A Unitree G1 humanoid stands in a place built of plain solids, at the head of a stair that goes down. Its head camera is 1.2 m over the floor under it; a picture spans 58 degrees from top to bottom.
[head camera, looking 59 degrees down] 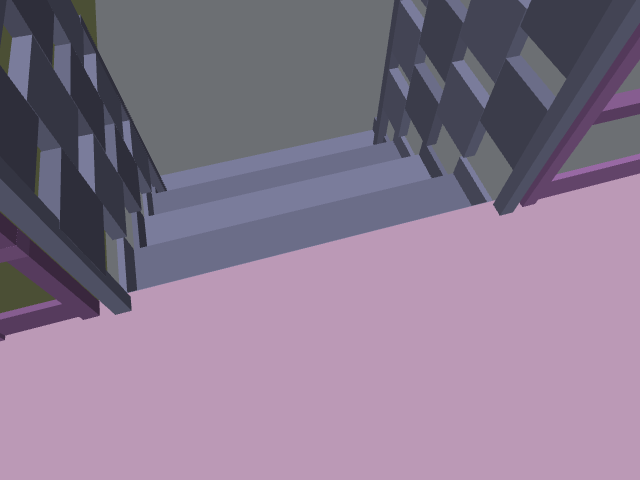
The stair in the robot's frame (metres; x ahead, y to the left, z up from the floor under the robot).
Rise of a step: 0.17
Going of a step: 0.27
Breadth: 1.32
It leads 16 degrees to the left of straight ahead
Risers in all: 5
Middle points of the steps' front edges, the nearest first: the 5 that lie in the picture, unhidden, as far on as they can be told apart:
0.71 -0.01 0.00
0.97 0.07 -0.17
1.22 0.15 -0.35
1.48 0.22 -0.52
1.74 0.30 -0.70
